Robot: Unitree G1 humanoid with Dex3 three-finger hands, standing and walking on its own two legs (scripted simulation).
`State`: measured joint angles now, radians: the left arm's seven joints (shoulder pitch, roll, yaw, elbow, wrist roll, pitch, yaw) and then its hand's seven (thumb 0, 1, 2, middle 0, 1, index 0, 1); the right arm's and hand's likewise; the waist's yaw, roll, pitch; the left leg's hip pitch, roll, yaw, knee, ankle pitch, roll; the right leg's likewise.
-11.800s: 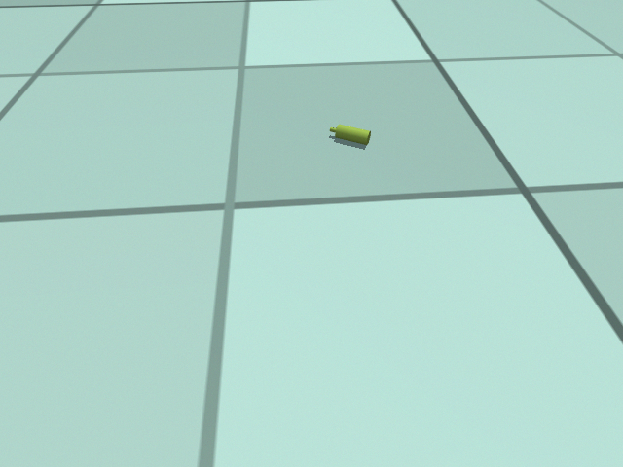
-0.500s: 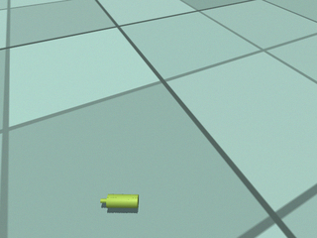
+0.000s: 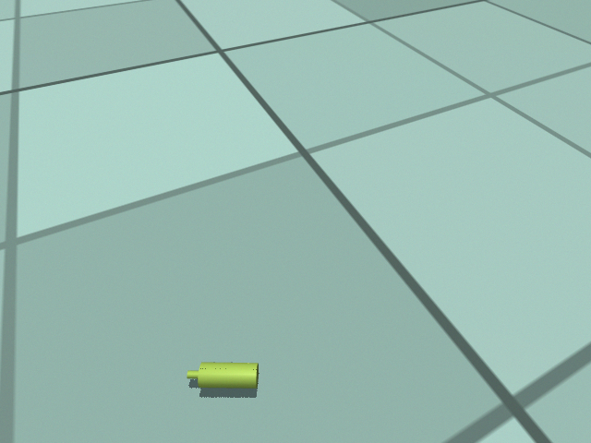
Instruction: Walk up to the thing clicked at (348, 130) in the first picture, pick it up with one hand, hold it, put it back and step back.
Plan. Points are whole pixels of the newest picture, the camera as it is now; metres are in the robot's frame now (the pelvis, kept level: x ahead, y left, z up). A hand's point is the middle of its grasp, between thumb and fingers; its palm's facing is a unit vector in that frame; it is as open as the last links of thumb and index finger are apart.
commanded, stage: stand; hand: left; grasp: from above
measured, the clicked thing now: (222, 374) +0.43 +0.25 -0.74
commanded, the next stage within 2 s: rise first in 0.08 s
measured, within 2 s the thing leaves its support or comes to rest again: neither
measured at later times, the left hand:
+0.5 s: hand out of the picture +0.14 +0.25 -0.17, palm faces -0.04 -0.94 -0.35, open 10.3 cm
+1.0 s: hand out of the picture +0.11 +0.26 -0.23, palm faces -0.13 -0.89 -0.44, open 14.1 cm
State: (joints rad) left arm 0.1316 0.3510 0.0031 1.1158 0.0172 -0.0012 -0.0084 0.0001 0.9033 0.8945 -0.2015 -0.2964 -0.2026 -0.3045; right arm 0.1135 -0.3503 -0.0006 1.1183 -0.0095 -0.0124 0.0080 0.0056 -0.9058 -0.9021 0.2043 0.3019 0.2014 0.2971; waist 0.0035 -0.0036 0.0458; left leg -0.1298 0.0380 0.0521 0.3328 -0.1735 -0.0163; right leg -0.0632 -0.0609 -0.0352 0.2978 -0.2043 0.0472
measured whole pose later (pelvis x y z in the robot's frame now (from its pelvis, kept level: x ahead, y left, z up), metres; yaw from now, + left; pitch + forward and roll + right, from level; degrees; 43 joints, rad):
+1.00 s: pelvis -0.03 -0.01 -0.09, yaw +0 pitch +17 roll -2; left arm 0.20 0.34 0.17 0.57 0.23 0.19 -0.04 -0.01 -0.50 1.03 -0.04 -1.05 -0.03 -1.07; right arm 0.19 -0.24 -0.03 0.58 0.00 -0.15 -0.04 0.01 -0.86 -0.89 0.20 0.30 0.20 0.30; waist -0.02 0.01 -0.10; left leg -0.93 0.08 -0.01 1.11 -0.48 -0.03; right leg -0.85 -0.04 -0.04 1.08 -0.53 0.03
